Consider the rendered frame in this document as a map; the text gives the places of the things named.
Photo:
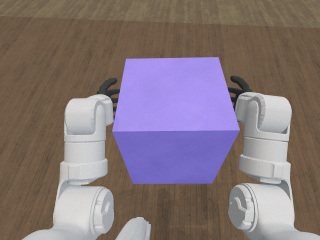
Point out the robot left thigh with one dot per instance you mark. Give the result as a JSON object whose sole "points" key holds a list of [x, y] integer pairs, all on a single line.
{"points": [[135, 229]]}

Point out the carton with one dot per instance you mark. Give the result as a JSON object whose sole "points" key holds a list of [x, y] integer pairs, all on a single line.
{"points": [[174, 122]]}

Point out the right robot hand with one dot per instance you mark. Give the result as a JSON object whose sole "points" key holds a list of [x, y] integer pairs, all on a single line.
{"points": [[244, 86]]}

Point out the robot left upper arm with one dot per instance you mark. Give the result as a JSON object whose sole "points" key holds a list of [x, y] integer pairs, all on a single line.
{"points": [[81, 213]]}

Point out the robot right upper arm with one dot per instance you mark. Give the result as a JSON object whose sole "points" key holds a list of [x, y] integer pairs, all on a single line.
{"points": [[264, 212]]}

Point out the right robot forearm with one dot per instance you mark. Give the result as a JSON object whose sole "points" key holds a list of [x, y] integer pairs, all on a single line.
{"points": [[266, 120]]}

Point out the left robot hand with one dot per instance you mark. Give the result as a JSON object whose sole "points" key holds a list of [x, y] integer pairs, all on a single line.
{"points": [[104, 87]]}

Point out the left robot forearm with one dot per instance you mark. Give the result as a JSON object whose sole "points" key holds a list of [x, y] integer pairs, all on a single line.
{"points": [[85, 121]]}

